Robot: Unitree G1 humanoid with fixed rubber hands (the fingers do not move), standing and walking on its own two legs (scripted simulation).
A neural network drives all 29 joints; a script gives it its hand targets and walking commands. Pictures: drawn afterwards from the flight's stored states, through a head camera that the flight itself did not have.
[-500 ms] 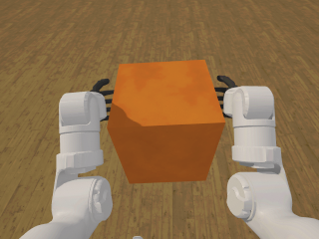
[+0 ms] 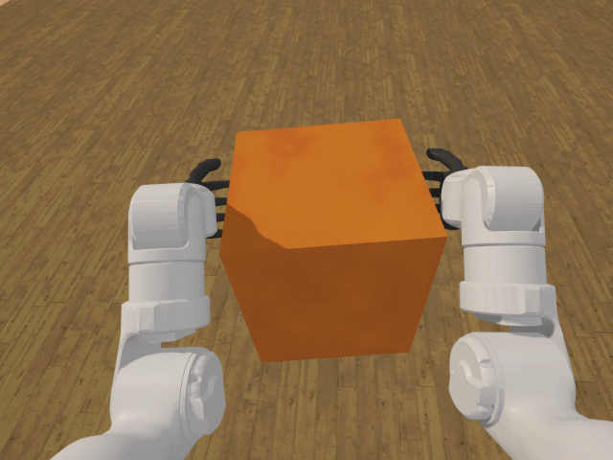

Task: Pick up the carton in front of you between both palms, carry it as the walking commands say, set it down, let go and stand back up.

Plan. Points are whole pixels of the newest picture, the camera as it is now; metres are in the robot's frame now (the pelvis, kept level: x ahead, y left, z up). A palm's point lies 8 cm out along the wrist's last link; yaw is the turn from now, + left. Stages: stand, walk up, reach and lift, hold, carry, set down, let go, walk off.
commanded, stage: carry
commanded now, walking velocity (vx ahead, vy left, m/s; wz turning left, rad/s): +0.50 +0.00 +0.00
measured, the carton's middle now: (326, 247) +0.38 +0.01 +0.08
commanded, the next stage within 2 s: none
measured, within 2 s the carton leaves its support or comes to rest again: neither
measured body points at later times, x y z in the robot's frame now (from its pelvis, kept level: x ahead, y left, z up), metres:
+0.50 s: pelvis +0.28 +0.04 +0.02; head +0.33 +0.06 +0.47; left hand +0.66 +0.18 +0.10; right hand +0.64 -0.12 +0.10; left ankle +0.31 +0.11 -0.73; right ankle +0.28 -0.09 -0.66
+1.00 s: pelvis +0.59 -0.01 +0.02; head +0.55 -0.02 +0.47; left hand +0.85 +0.15 +0.10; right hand +0.86 -0.15 +0.10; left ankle +0.65 +0.14 -0.68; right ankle +0.57 -0.09 -0.73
